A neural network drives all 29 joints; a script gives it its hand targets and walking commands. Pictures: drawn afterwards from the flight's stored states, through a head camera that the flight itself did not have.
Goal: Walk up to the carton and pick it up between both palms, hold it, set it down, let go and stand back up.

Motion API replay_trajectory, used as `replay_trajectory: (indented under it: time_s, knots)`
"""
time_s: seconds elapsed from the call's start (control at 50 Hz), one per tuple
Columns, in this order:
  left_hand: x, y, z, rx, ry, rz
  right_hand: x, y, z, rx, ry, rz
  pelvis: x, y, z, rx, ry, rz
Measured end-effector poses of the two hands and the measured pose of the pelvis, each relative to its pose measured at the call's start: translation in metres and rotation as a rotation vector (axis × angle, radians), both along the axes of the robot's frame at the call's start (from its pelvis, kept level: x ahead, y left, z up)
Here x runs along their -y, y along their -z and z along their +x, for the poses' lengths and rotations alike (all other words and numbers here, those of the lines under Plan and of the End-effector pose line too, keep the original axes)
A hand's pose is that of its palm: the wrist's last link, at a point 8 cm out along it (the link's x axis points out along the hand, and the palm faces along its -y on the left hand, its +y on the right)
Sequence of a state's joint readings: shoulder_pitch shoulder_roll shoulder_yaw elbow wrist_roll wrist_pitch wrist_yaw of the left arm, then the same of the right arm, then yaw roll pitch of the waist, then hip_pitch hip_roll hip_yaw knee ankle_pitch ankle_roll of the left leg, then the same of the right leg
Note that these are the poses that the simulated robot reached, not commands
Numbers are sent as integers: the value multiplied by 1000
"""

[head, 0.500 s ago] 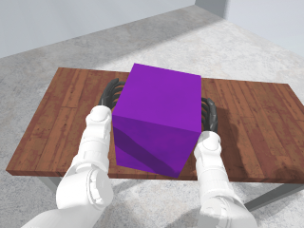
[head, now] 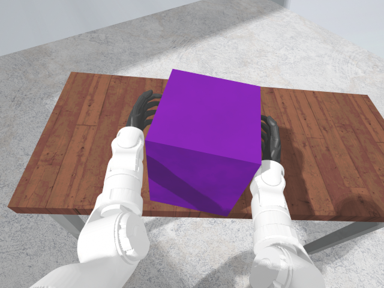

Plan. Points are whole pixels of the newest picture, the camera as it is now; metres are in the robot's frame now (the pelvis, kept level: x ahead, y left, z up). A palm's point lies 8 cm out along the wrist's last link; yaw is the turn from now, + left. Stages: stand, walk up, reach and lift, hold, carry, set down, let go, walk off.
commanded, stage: set down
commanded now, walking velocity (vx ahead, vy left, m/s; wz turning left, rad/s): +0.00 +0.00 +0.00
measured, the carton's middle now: (201, 147) +0.41 -0.01 +0.02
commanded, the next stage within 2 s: none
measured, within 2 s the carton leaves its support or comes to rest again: neither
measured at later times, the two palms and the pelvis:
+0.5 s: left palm (138, 127) +0.46 +0.14 +0.02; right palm (264, 150) +0.40 -0.16 +0.03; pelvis +0.02 +0.00 -0.02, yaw -2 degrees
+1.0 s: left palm (123, 164) +0.37 +0.17 -0.01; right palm (268, 187) +0.32 -0.17 -0.01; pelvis +0.00 +0.00 -0.01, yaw -3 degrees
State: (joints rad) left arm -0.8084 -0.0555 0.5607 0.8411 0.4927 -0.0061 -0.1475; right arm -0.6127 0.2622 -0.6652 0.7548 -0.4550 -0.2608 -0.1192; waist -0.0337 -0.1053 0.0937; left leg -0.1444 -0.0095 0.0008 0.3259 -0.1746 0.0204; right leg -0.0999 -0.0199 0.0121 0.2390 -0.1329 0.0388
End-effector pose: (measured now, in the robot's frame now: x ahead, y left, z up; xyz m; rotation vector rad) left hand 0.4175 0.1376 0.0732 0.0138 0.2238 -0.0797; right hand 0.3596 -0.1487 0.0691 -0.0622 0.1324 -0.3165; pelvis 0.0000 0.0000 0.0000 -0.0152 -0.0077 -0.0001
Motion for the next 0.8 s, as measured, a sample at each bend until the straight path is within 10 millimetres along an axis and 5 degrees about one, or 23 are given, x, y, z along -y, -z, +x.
replay_trajectory:
  time_s: [0.22, 0.4, 0.58, 0.66, 0.8]
  knots:
    - [0, 25, -1, -65, 9, 68, 3, 21, 2, -71, -27, 7, -4, 1, 3, 3, 14, -3]
    - [-3, 62, 15, -119, -44, 63, 8, 54, 20, -165, -27, 75, -1, 9, 12, -203, 21, -22]
    - [-12, 36, 50, -29, -42, 43, 14, 29, 53, -76, -64, 16, 1, 17, 29, -291, 25, -38]
    - [-18, 32, 48, -55, -16, 71, 14, 34, 46, -90, -65, 13, -2, 15, 33, -263, 23, -42]
    - [-24, 58, 18, -165, -25, 78, 14, 65, 15, -93, -28, 104, -3, 11, 31, -233, 51, -21]
